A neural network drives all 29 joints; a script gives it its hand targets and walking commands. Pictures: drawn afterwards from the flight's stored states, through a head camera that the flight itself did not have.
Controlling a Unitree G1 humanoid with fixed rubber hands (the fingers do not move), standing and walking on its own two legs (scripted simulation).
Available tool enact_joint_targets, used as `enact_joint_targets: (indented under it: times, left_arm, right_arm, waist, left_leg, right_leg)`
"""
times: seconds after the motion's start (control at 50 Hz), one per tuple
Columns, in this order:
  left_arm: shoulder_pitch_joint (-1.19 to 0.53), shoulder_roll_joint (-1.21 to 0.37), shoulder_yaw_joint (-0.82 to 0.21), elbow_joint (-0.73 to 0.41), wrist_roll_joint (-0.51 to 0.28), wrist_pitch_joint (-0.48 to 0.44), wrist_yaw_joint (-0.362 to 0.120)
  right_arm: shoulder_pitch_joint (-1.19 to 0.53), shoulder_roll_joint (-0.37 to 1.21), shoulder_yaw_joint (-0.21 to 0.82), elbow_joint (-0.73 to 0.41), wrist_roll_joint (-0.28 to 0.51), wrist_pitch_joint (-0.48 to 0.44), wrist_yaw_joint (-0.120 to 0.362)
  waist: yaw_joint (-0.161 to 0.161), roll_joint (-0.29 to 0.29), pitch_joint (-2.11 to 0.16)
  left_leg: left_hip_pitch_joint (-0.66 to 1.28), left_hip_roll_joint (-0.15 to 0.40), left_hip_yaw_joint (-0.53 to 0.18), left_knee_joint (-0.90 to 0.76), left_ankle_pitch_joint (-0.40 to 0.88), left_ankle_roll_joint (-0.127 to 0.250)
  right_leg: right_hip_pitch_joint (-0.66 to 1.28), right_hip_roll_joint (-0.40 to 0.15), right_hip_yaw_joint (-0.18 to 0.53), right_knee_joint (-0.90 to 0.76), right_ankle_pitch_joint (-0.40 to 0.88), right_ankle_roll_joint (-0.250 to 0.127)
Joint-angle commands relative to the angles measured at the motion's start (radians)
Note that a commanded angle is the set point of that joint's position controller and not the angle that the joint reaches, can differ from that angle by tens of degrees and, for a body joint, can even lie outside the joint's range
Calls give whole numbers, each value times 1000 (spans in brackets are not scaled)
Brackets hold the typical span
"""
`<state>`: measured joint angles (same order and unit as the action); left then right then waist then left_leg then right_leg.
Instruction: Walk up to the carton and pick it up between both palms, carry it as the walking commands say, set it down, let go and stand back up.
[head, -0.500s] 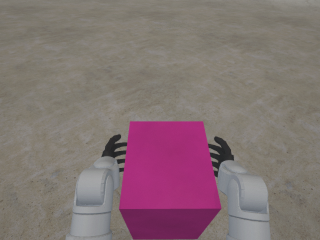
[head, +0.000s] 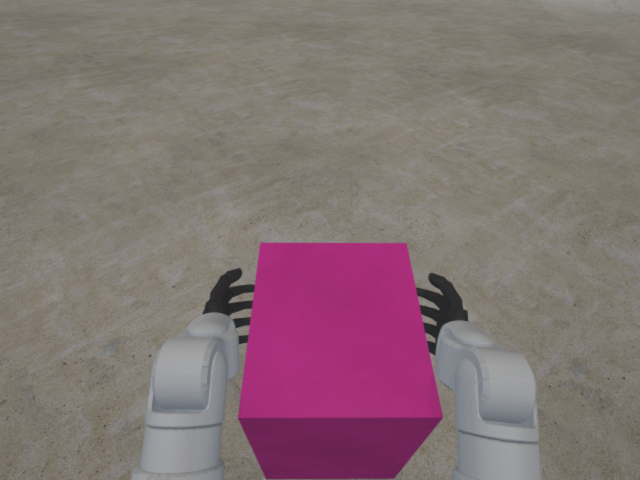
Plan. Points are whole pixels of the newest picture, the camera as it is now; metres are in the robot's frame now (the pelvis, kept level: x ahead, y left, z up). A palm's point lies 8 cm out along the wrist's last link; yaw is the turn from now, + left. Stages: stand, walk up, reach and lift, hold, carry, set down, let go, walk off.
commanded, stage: carry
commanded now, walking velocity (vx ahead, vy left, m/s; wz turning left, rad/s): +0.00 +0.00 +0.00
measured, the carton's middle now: (331, 368) +0.27 +0.00 +0.02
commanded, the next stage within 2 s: none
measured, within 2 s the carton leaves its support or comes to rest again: neither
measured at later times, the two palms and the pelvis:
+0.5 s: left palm (219, 327) +0.27 +0.14 +0.10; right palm (450, 335) +0.27 -0.13 +0.11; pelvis +0.00 +0.00 +0.00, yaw +0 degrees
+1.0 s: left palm (221, 327) +0.27 +0.14 +0.10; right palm (452, 335) +0.27 -0.13 +0.10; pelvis +0.00 +0.00 +0.00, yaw +0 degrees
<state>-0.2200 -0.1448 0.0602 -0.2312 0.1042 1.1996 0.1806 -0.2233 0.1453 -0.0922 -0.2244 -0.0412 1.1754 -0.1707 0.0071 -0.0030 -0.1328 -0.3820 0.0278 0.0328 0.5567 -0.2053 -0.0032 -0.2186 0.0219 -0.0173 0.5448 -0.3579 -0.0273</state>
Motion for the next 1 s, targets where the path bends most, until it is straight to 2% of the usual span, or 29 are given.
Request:
enact_joint_targets:
  times: [0.0,0.06,0.12,0.18,0.2,0.24,0.32,0.36,0.38,0.4,0.42,0.46,0.48,0.5,0.54,0.58,0.6,0.66,0.68,0.7,0.76,0.78,0.8,0.82,0.84,0.88,0.9,0.94,0.98]
  left_arm:
    - [-383,-942,-514,-114,-308,-48,-109]
    - [-398,-939,-522,-148,-325,-46,-103]
    - [-369,-926,-501,-88,-298,-47,-110]
    - [-367,-938,-516,-122,-314,-52,-107]
    - [-385,-936,-520,-112,-308,-55,-113]
    - [-372,-939,-519,-94,-305,-57,-117]
    - [-375,-932,-522,-128,-312,-59,-112]
    - [-363,-912,-507,-86,-294,-57,-114]
    - [-374,-931,-512,-130,-312,-59,-108]
    - [-355,-937,-506,-90,-300,-57,-113]
    - [-383,-941,-515,-128,-313,-60,-113]
    - [-374,-933,-513,-92,-296,-62,-117]
    - [-383,-936,-513,-113,-303,-65,-117]
    - [-375,-940,-518,-135,-324,-58,-111]
    - [-361,-921,-506,-79,-288,-61,-117]
    - [-378,-935,-512,-117,-307,-64,-113]
    - [-364,-920,-509,-103,-297,-61,-112]
    - [-374,-926,-509,-137,-309,-61,-107]
    - [-339,-919,-498,-82,-291,-62,-115]
    - [-357,-924,-505,-92,-294,-61,-114]
    - [-365,-927,-503,-64,-281,-70,-123]
    - [-394,-938,-518,-134,-307,-73,-116]
    - [-377,-924,-502,-118,-296,-72,-114]
    - [-375,-933,-510,-94,-298,-71,-117]
    - [-371,-924,-508,-84,-290,-73,-118]
    - [-367,-940,-505,-99,-302,-73,-118]
    - [-370,-918,-488,-49,-277,-79,-123]
    - [-379,-932,-506,-83,-284,-86,-123]
    - [-362,-893,-471,1,-247,-94,-129]
  right_arm:
    - [-321,904,508,-112,220,-15,112]
    - [-322,901,505,-137,227,-11,106]
    - [-307,889,496,-88,204,-13,111]
    - [-329,886,512,-154,226,-21,109]
    - [-314,906,507,-96,209,-20,113]
    - [-297,902,506,-89,204,-24,117]
    - [-318,893,514,-130,222,-26,115]
    - [-283,886,499,-62,198,-20,115]
    - [-333,895,516,-141,228,-24,112]
    - [-328,886,512,-129,215,-26,116]
    - [-335,908,522,-138,228,-25,114]
    - [-309,896,505,-90,200,-28,119]
    - [-328,904,519,-116,213,-28,117]
    - [-337,890,515,-162,228,-28,109]
    - [-302,890,506,-80,201,-28,120]
    - [-336,901,521,-127,222,-28,115]
    - [-292,890,503,-86,206,-23,116]
    - [-334,894,515,-142,228,-28,111]
    - [-304,887,514,-97,208,-28,117]
    - [-313,893,513,-105,208,-27,116]
    - [-318,892,503,-66,189,-37,128]
    - [-315,913,513,-108,216,-36,122]
    - [-328,903,517,-111,220,-35,122]
    - [-312,894,503,-91,202,-38,123]
    - [-300,899,505,-64,196,-37,126]
    - [-333,900,512,-123,217,-40,122]
    - [-315,882,491,-50,183,-43,128]
    - [-319,899,501,-75,196,-53,132]
    - [-295,866,473,17,159,-58,139]
  waist:
    - [-7,89,-223]
    - [-9,52,-202]
    - [-9,71,-211]
    - [-8,63,-219]
    - [-7,67,-214]
    - [-9,63,-208]
    - [-9,79,-205]
    - [-9,79,-199]
    - [-9,52,-210]
    - [-6,49,-206]
    - [-7,52,-197]
    - [-9,70,-200]
    - [-8,55,-199]
    - [-8,83,-201]
    - [-8,73,-205]
    - [-9,59,-194]
    - [-9,79,-192]
    - [-8,88,-186]
    - [-7,48,-200]
    - [-9,42,-199]
    - [-9,85,-181]
    - [-8,91,-186]
    - [-9,53,-187]
    - [-9,72,-210]
    - [-9,59,-191]
    - [-6,47,-202]
    - [-6,59,-191]
    - [-7,85,-205]
    - [-10,54,-175]
  left_leg:
    - [189,99,-94,-65,273,49]
    - [176,102,-96,-59,271,45]
    - [180,96,-89,-54,273,44]
    - [183,99,-89,-61,270,41]
    - [177,99,-94,-55,283,44]
    - [186,102,-82,-58,274,38]
    - [185,100,-90,-64,263,42]
    - [179,98,-83,-52,270,43]
    - [182,100,-87,-54,270,41]
    - [172,102,-95,-59,273,45]
    - [166,103,-89,-59,255,41]
    - [175,99,-89,-60,256,40]
    - [174,97,-84,-59,259,39]
    - [170,97,-94,-57,268,42]
    - [178,97,-80,-58,265,38]
    - [172,102,-89,-61,269,42]
    - [176,99,-83,-57,272,41]
    - [169,96,-89,-64,253,44]
    - [164,97,-83,-52,261,40]
    - [170,100,-88,-62,247,39]
    - [161,97,-87,-74,220,37]
    - [172,100,-93,-75,249,42]
    - [168,102,-93,-61,268,38]
    - [176,98,-82,-62,263,40]
    - [171,96,-82,-67,235,37]
    - [175,103,-94,-72,248,42]
    - [167,102,-90,-73,258,40]
    - [179,102,-92,-69,259,39]
    - [165,97,-78,-62,238,34]
  right_leg:
    - [-70,-108,82,-68,233,-44]
    - [-76,-108,84,-79,249,-39]
    - [-76,-118,90,-75,262,-45]
    - [-61,-110,79,-75,253,-39]
    - [-63,-110,76,-72,260,-42]
    - [-69,-109,74,-71,255,-41]
    - [-71,-108,74,-73,234,-32]
    - [-77,-115,87,-74,258,-38]
    - [-74,-111,76,-75,256,-39]
    - [-66,-106,77,-68,242,-39]
    - [-65,-110,76,-79,244,-40]
    - [-63,-112,80,-75,256,-39]
    - [-65,-119,83,-79,263,-42]
    - [-64,-112,78,-74,253,-37]
    - [-61,-117,75,-68,262,-35]
    - [-74,-108,76,-74,249,-36]
    - [-80,-114,80,-75,261,-37]
    - [-72,-110,75,-79,235,-33]
    - [-64,-116,78,-81,267,-38]
    - [-64,-113,73,-84,244,-39]
    - [-72,-106,68,-86,213,-35]
    - [-70,-108,71,-77,227,-36]
    - [-67,-106,70,-81,248,-34]
    - [-64,-108,71,-76,239,-32]
    - [-73,-112,72,-86,224,-33]
    - [-62,-108,72,-79,225,-37]
    - [-69,-110,74,-74,233,-36]
    - [-53,-106,70,-74,244,-35]
    - [-68,-114,77,-92,261,-34]
